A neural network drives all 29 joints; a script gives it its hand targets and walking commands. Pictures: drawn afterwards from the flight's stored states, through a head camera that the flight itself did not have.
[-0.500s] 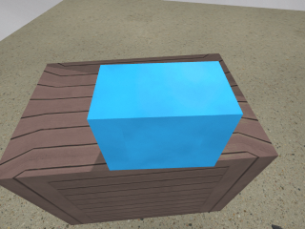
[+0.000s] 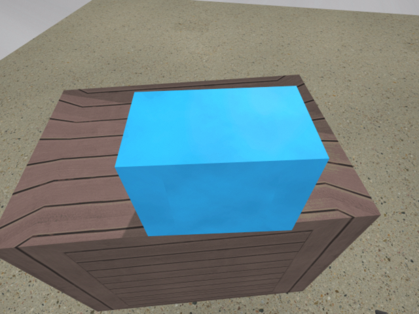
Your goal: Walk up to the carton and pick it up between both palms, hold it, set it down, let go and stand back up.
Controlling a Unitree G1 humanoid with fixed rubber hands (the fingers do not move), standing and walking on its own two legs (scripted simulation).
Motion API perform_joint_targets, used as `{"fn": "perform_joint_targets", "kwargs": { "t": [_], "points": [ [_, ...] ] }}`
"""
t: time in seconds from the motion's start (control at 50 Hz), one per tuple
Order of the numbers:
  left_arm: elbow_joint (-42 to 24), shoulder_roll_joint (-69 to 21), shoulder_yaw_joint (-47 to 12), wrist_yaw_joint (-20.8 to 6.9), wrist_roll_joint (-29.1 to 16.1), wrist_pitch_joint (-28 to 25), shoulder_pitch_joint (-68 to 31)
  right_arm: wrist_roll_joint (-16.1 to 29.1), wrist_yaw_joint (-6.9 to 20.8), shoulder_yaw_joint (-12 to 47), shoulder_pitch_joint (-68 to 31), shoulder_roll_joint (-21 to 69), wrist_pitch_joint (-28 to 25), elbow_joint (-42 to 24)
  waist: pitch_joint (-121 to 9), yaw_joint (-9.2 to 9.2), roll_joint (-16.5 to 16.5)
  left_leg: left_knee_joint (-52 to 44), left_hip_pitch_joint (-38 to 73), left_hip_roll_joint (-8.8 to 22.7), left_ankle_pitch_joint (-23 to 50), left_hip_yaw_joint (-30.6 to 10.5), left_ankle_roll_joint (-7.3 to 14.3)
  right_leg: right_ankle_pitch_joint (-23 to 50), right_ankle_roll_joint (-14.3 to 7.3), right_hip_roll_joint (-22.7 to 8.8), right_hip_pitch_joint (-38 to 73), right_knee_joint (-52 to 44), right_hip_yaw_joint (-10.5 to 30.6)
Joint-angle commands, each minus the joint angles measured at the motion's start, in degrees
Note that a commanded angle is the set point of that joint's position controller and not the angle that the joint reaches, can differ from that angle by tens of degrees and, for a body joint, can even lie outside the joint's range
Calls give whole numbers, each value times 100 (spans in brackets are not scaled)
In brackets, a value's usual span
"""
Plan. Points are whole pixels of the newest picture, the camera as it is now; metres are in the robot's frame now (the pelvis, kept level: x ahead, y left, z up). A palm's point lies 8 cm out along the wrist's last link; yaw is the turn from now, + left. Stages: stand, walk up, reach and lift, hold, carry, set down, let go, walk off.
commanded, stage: reach and lift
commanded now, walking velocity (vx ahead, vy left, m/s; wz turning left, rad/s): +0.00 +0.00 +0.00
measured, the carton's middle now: (217, 165) +0.40 +0.00 +0.06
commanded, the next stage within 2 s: none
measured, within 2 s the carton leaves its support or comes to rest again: neither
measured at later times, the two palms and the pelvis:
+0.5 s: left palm (67, 301) +0.18 +0.28 -0.05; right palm out of the picture +0.11 -0.31 -0.07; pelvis +0.00 +0.00 +0.00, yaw +0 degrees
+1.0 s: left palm (72, 298) +0.17 +0.25 -0.01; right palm out of the picture +0.13 -0.30 -0.01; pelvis -0.01 -0.01 +0.02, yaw +0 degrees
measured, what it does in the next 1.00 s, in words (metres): stands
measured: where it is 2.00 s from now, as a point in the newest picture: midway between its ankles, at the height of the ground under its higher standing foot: outside the picture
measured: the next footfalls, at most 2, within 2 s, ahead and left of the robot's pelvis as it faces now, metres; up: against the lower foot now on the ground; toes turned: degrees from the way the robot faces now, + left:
none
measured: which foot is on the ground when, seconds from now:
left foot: down 0.00-1.00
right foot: down 0.00-1.00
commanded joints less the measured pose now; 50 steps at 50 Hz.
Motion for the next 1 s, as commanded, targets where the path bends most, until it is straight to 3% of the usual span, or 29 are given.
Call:
{"fn": "perform_joint_targets", "kwargs": {
  "t": [0.0, 0.02, 0.04, 0.08, 0.1, 0.12, 0.16, 0.18, 0.2, 0.24, 0.26, 0.28, 0.3, 0.34, 0.4, 0.44, 0.5, 0.56, 0.6, 0.64, 0.66, 0.72, 0.76, 0.78, 0.88, 0.9, 0.92, 0.96, 0.98],
  "points": [
    [-1829, 809, 443, 411, 106, 1706, -2473, -955, 305, -1185, -1351, -862, -966, -59, 188, -156, 943, -664, -1863, 531, -2393, 28, 90, -1176, -325, 138, 696, 868, -654],
    [-1950, 631, 535, 437, 290, 1861, -2414, -878, 365, -1063, -1275, -847, -966, -184, 267, -96, 813, -723, -2116, 522, -2313, 179, 186, -1027, -289, 176, 922, 957, -680],
    [-2068, 601, 517, 414, 184, 1984, -2452, -883, 376, -1029, -1241, -821, -935, -248, 261, -153, 350, -552, -1839, 383, -1820, 182, 157, -906, -328, 71, 741, 727, -552],
    [-2419, 836, 536, 367, 200, 2222, -2536, -731, 348, -901, -1066, -692, -889, -366, -84, -97, -131, -169, -477, 184, -1058, 170, 75, -1010, -368, -151, -79, 61, -258],
    [-2747, 983, 556, 369, 223, 2271, -2522, -668, 279, -912, -964, -721, -917, -481, -371, -79, -194, -30, 0, 195, -922, 173, 14, -1059, -409, -132, -320, -10, -256],
    [-2736, 940, 555, 369, 193, 2320, -2251, -602, 264, -959, -772, -744, -925, -640, -445, -14, -384, -85, 427, 186, -547, 146, -35, -607, -452, -163, -374, -214, -223],
    [-2796, 824, 477, 394, 189, 2331, -1603, -432, 289, -1084, -434, -916, -886, -780, -726, 36, -172, -358, 796, 240, 73, 39, -135, 510, -391, 19, 6, -294, -519],
    [-2917, 737, 597, 381, 247, 2371, -1486, -327, 295, -1003, -391, -911, -862, -946, -919, 152, -124, -362, 916, 178, 420, 41, -163, 790, -357, -12, 156, -384, -436],
    [-2951, 677, 597, 365, 265, 2403, -1303, -248, 325, -1062, -399, -1070, -834, -1123, -996, 195, -163, -442, 1024, 199, 505, -15, -158, 875, -360, 64, 261, -460, -473],
    [-2906, 759, 778, 284, 259, 2394, -1162, -161, 274, -966, -232, -1008, -783, -1452, -826, 256, -567, -528, 1027, 23, 618, -8, -27, 1294, -249, 26, 593, -729, -281],
    [-2978, 698, 789, 252, 219, 2372, -936, -88, 260, -907, -145, -1020, -786, -1602, -1066, 361, -563, -456, 1064, 12, 1100, -85, -77, 1964, -207, 38, 749, -611, -268],
    [-3159, 682, 813, 235, 184, 2281, -760, 24, 243, -929, -2, -994, -826, -1796, -1232, 309, -655, -469, 1264, -22, 1358, -122, -88, 2317, -165, 115, 905, -684, -245],
    [-3077, 653, 856, 223, 256, 2267, -707, 6, 259, -839, 84, -970, -799, -1757, -1039, 392, -537, -530, 1276, -30, 1334, -141, -122, 2208, -154, 84, 787, -769, -221],
    [-3135, 616, 866, 189, 179, 2188, -759, 53, 233, -872, 177, -851, -771, -2061, -1012, 347, -607, -616, 1055, -67, 1132, -86, -97, 2122, -87, 89, 897, -771, -170],
    [-3360, 515, 845, 246, 110, 1962, -789, 77, 227, -801, 246, -657, -733, -2538, -1046, 398, -445, -916, 1229, -87, 1074, -43, -80, 1982, -88, 103, 1018, -1005, -111],
    [-3465, 415, 744, 226, -96, 1824, -834, 134, 238, -874, 264, -623, -749, -2784, -1081, 400, -631, -1006, 1285, -99, 1060, -64, -60, 1878, -51, 137, 993, -1099, -95],
    [-3601, 342, 616, 271, -184, 1661, -547, 261, 329, -995, 538, -668, -733, -3103, -1234, 468, -335, -1252, 1492, -37, 1147, -27, -159, 1502, -153, 233, 968, -1253, -186],
    [-3718, 254, 504, 254, -272, 1485, -499, 306, 328, -1037, 771, -641, -646, -3305, -996, 393, -415, -1554, 1484, 25, 889, 4, -106, 1365, -122, 279, 1157, -1463, -190],
    [-3899, 181, 531, 332, -295, 1387, -557, 424, 420, -981, 738, -620, -596, -3515, -961, 515, -197, -1801, 1284, 44, 689, -48, -149, 1017, -160, 291, 1173, -1537, -199],
    [-3870, 143, 491, 371, -350, 1334, -381, 479, 468, -1039, 850, -538, -532, -3431, -686, 449, -60, -2006, 1424, 23, 566, 18, -174, 925, -154, 296, 1115, -1714, -152],
    [-3980, 166, 436, 337, -504, 1275, -447, 457, 457, -1080, 826, -439, -520, -3668, -644, 428, -227, -2082, 1303, 39, 403, -22, -91, 936, -176, 269, 1237, -1764, -122],
    [-4115, 118, 364, 407, -537, 1118, -571, 391, 496, -1194, 790, -462, -424, -3776, -371, 284, -12, -2431, 967, 96, -310, -106, -79, 487, -129, 228, 1435, -1837, -127],
    [-4080, -2, 464, 454, -554, 1041, -665, 545, 534, -1066, 637, -493, -320, -4018, -398, 357, 284, -2677, 274, 252, -607, 20, 39, 436, -40, 315, 2007, -1629, -211],
    [-4209, 111, 492, 416, -675, 979, -720, 535, 509, -1153, 569, -550, -310, -4123, -517, 349, 40, -2604, 293, 195, -409, 20, 32, 445, -64, 232, 2051, -1715, -91],
    [-4464, 109, 475, 449, -756, 821, -484, 704, 524, -1060, 814, -379, -125, -4509, -508, 315, 340, -2798, 24, 248, -572, 15, 96, 407, -46, 282, 2340, -1660, -116],
    [-4435, 62, 484, 434, -772, 759, -548, 684, 489, -1066, 840, -334, -107, -4541, -502, 289, 250, -2764, -75, 222, -525, 2, 114, 468, -18, 266, 2447, -1681, -33],
    [-4394, 122, 594, 400, -797, 744, -565, 713, 461, -947, 802, -290, -114, -4642, -534, 391, 13, -2624, 23, 96, -288, 111, 140, 307, -38, 165, 2357, -1807, 76],
    [-4527, 231, 498, 389, -1039, 635, -537, 751, 445, -1023, 847, -158, -98, -4983, -499, 293, -285, -2363, 530, -43, -216, 8, 70, -4, -121, 35, 1629, -2035, 152],
    [-4537, 311, 602, 364, -1047, 665, -476, 768, 392, -949, 958, -14, -53, -4957, -462, 360, -410, -2190, 1026, -239, 105, 125, -14, -229, -166, -107, 1205, -2259, 280]
  ]
}}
